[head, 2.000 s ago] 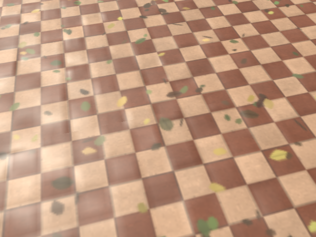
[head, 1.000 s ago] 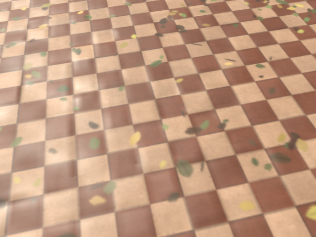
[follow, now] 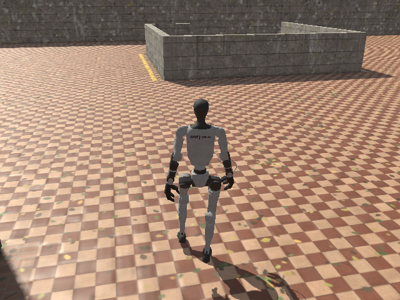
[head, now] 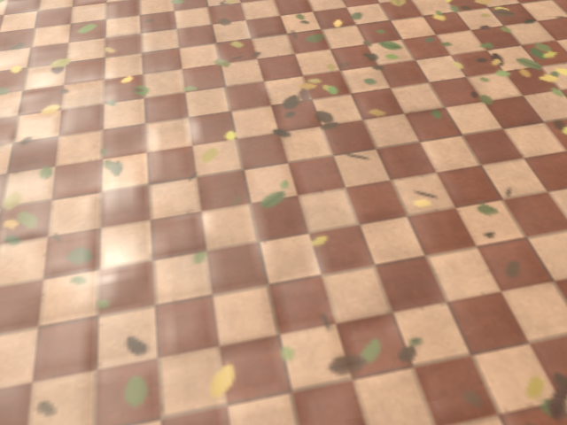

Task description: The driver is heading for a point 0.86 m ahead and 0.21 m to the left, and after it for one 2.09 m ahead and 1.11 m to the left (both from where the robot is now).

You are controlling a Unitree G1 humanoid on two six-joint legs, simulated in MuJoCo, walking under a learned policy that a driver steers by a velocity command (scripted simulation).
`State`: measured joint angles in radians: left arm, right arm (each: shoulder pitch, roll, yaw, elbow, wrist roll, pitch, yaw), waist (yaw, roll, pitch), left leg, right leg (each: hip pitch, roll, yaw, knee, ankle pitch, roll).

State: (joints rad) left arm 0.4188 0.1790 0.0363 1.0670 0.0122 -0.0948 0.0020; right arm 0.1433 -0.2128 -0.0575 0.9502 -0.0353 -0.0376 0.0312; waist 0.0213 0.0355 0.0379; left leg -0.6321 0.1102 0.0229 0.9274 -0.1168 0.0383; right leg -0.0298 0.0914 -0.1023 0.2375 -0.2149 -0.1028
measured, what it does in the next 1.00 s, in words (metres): walks ahead: left foot, then right foot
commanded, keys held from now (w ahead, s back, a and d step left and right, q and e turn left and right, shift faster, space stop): w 0.52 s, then no key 0.08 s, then q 0.40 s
